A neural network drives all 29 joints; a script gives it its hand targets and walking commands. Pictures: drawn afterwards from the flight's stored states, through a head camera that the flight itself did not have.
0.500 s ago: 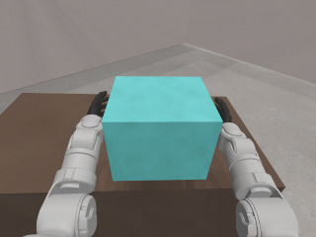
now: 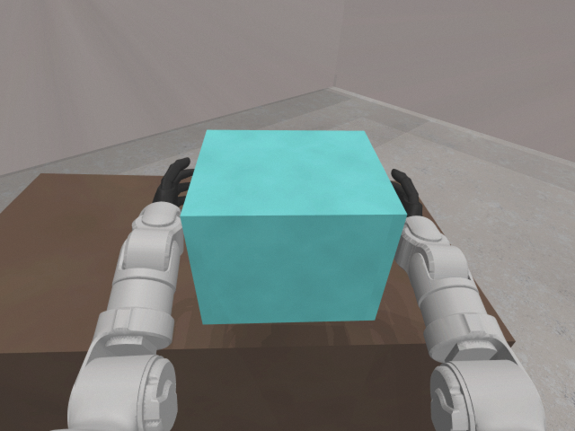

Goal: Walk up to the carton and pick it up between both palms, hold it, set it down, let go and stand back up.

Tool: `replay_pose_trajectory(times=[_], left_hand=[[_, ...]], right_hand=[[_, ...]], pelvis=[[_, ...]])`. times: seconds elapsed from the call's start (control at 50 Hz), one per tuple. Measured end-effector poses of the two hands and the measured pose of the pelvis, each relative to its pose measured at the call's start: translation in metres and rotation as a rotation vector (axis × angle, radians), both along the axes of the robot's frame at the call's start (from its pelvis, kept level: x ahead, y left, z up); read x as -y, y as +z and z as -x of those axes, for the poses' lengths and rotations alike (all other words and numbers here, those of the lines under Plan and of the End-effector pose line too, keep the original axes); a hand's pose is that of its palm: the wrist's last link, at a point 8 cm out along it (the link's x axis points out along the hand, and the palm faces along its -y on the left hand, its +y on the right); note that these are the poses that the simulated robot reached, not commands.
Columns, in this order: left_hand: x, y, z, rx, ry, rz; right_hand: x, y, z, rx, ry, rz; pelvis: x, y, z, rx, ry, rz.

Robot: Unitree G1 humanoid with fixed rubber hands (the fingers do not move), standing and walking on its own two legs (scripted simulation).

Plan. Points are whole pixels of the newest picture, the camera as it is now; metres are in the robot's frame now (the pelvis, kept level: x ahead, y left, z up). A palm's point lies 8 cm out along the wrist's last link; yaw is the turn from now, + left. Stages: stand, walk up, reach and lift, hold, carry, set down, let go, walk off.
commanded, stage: hold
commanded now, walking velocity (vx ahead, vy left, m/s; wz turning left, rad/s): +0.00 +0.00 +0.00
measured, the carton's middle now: (288, 222) +0.39 +0.01 +0.16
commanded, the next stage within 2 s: none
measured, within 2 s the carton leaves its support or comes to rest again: neither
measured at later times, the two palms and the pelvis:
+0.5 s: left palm (171, 207) +0.37 +0.18 +0.19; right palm (413, 221) +0.37 -0.16 +0.19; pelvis +0.00 +0.00 +0.00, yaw +0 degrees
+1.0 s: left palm (170, 206) +0.37 +0.18 +0.19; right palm (413, 219) +0.37 -0.16 +0.20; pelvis +0.00 +0.00 +0.00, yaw +0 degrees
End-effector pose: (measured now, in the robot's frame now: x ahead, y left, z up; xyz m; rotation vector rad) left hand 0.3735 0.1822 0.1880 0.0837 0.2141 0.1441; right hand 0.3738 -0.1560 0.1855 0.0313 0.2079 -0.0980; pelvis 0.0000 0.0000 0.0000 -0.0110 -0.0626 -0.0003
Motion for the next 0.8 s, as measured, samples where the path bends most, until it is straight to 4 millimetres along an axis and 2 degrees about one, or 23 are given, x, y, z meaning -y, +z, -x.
replay_pose_trajectory(times=[0.08,0.22,0.38,0.8], left_hand=[[0.001,-0.001,0.001,-0.015,-0.003,0.002],[0.004,0.008,0.002,0.019,-0.012,0.002],[0.006,0.005,0.003,-0.011,-0.017,-0.002],[0.006,0.007,0.002,-0.005,-0.020,-0.002]], right_hand=[[0.001,-0.001,0.002,-0.013,-0.002,-0.002],[0.004,0.010,0.006,0.021,-0.012,-0.004],[0.006,0.006,0.007,-0.006,-0.015,-0.006],[0.006,0.010,0.006,0.005,-0.017,-0.008]], pelvis=[[0.000,0.000,0.001,0.002,0.000,0.000],[0.000,0.000,0.002,0.005,0.000,0.000],[0.000,0.000,0.002,0.006,0.000,0.000],[0.000,0.000,0.001,0.004,0.000,0.000]])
